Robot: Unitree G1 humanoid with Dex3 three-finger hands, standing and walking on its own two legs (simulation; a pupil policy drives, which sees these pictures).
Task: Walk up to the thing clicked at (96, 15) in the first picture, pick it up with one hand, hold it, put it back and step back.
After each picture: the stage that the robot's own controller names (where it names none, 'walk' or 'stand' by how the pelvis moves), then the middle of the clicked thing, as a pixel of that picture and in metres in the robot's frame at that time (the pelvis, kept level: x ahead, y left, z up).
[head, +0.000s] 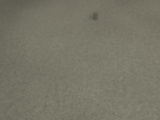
stand; (95, 15) +1.86 -0.14 -0.72
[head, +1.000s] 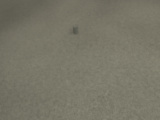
walk; (75, 29) +1.72 +0.24 -0.69
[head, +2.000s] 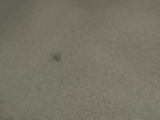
walk; (57, 56) +1.11 +0.39 -0.71
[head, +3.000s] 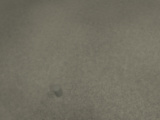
walk; (58, 91) +0.69 +0.34 -0.72
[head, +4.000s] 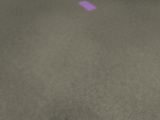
walk; (63, 119) +0.47 +0.22 -0.71
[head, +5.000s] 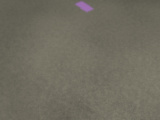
stand; out of the picture +0.40 +0.21 -0.72
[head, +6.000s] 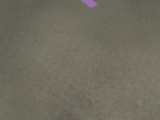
stand; out of the picture +0.39 +0.20 -0.72
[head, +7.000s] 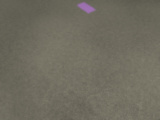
stand; out of the picture +0.38 +0.22 -0.73
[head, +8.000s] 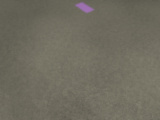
stand; out of the picture +0.38 +0.22 -0.73
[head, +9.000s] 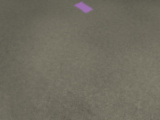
go down; out of the picture +0.37 +0.22 -0.73
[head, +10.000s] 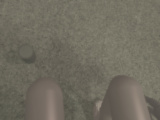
go down; (27, 54) +0.45 +0.24 -0.34
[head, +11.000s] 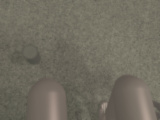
approach; (32, 55) +0.45 +0.24 -0.31
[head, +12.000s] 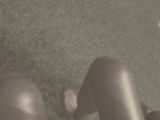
close in; out of the picture +0.45 +0.28 -0.22
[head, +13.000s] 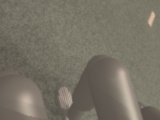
close; out of the picture +0.43 +0.29 -0.23
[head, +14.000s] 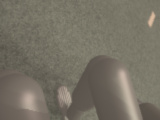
lift; out of the picture +0.41 +0.26 -0.23
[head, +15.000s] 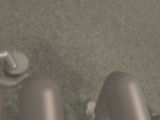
lift; (15, 66) +0.35 +0.24 -0.12
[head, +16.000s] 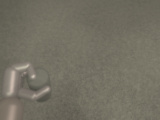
lift; (40, 86) +0.32 +0.17 +0.03
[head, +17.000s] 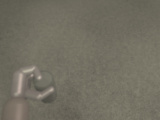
hold; (46, 87) +0.33 +0.16 +0.00
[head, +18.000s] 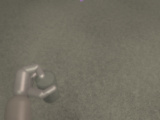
hold; (48, 87) +0.33 +0.15 -0.01
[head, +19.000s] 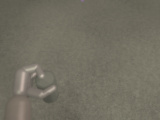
crouch; (48, 87) +0.33 +0.15 -0.01
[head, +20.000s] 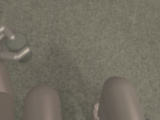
crouch; (20, 48) +0.45 +0.20 -0.11
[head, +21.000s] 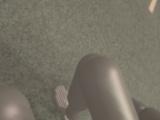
lower; out of the picture +0.44 +0.27 -0.23
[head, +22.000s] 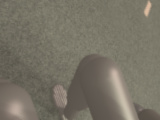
lower; out of the picture +0.43 +0.28 -0.23
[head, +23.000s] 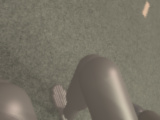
lower; out of the picture +0.43 +0.28 -0.23
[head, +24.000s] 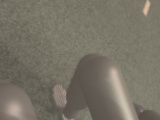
lower; out of the picture +0.44 +0.28 -0.23
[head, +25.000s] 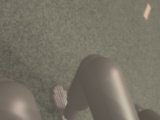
draw back; out of the picture +0.43 +0.27 -0.23
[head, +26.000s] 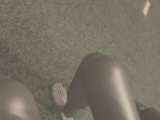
rise; out of the picture +0.43 +0.27 -0.23
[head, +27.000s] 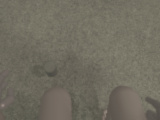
walk; (50, 69) +0.44 +0.19 -0.41
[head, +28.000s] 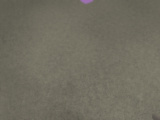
stand; out of the picture +0.37 +0.16 -0.66
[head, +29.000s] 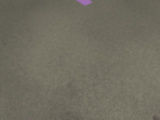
stand; out of the picture +0.38 +0.18 -0.67
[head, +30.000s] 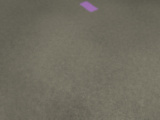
stand; out of the picture +0.39 +0.16 -0.70
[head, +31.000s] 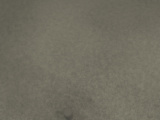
walk; (68, 114) +0.42 +0.14 -0.71
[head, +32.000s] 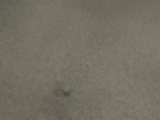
walk; (66, 90) +0.55 +0.11 -0.71
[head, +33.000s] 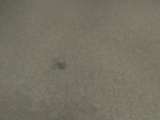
walk; (62, 63) +0.84 +0.28 -0.69
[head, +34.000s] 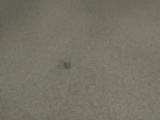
stand; (67, 63) +1.00 +0.20 -0.70
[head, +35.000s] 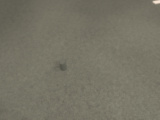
stand; (63, 65) +1.02 +0.24 -0.72
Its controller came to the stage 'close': yes
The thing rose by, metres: 0.70
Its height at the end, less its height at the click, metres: +0.00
